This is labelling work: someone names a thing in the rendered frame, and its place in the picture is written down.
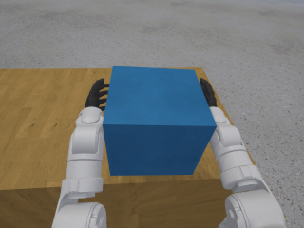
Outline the robot left forearm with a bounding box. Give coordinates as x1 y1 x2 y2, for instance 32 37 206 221
51 106 105 228

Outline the carton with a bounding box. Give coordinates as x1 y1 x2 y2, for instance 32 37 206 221
103 66 217 176

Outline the pedestal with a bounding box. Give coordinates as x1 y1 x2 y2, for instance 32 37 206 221
0 67 256 228

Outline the robot left upper arm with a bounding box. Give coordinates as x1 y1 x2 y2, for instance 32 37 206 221
52 202 107 228

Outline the robot left hand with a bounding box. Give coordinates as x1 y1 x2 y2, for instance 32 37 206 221
85 78 110 111

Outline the robot right forearm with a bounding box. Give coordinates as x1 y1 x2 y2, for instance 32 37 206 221
209 106 286 225

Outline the robot right hand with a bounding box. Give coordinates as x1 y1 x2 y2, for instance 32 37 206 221
199 78 217 107

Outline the robot right upper arm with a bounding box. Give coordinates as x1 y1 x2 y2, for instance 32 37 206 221
225 189 287 228

